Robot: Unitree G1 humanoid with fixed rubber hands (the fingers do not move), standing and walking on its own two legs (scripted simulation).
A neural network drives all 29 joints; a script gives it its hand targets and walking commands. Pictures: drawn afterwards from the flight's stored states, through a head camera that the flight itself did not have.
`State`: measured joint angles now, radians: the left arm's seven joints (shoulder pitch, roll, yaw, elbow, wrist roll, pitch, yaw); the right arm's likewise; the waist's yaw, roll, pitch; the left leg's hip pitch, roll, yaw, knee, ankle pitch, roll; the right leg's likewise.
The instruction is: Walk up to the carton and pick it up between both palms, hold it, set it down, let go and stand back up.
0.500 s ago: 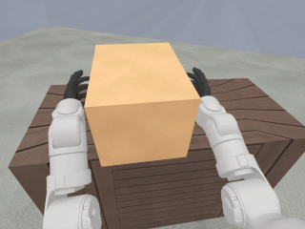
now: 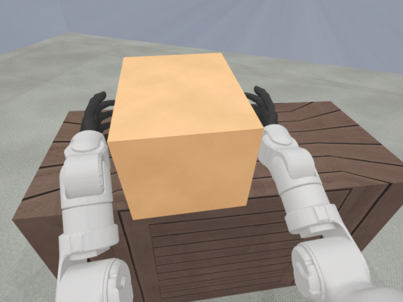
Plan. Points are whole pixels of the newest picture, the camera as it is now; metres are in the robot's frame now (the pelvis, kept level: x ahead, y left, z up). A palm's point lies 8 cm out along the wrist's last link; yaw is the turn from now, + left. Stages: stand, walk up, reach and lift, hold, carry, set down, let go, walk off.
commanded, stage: hold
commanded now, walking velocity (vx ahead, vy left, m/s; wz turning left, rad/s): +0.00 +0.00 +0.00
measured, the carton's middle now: (181, 127) +0.42 +0.01 +0.19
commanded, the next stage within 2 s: none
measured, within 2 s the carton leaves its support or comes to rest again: neither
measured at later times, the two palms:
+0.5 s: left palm (93, 134) +0.36 +0.17 +0.23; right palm (265, 126) +0.36 -0.15 +0.22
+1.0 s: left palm (97, 134) +0.35 +0.16 +0.23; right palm (270, 129) +0.35 -0.15 +0.22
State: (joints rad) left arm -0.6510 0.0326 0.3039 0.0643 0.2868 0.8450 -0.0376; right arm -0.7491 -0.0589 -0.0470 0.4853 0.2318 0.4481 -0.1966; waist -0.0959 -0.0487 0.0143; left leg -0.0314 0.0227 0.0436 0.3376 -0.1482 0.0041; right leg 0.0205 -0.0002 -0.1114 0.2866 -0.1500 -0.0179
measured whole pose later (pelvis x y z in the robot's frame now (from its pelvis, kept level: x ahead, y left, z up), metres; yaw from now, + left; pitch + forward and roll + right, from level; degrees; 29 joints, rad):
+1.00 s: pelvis +0.00 +0.00 +0.00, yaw +0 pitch -9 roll -1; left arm -0.66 0.03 0.30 0.10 0.29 0.84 -0.04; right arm -0.74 -0.06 -0.05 0.50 0.22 0.44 -0.19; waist -0.11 -0.05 -0.01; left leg -0.04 0.02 0.05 0.32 -0.13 0.00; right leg 0.01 0.00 -0.11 0.27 -0.14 -0.02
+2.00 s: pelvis +0.00 +0.00 +0.00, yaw +0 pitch -8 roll -1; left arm -0.66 0.03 0.30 0.11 0.28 0.83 -0.03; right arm -0.76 -0.06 -0.05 0.53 0.21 0.44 -0.19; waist -0.11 -0.05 -0.01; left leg -0.05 0.02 0.04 0.32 -0.14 0.00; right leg 0.01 0.00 -0.11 0.27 -0.14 -0.02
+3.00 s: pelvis +0.00 +0.00 +0.00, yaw +0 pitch -8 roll -1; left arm -0.67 0.04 0.30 0.13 0.28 0.82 -0.03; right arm -0.77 -0.07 -0.05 0.54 0.21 0.44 -0.19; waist -0.11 -0.05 -0.02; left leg -0.05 0.02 0.04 0.33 -0.13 0.00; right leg 0.00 0.00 -0.11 0.27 -0.14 -0.02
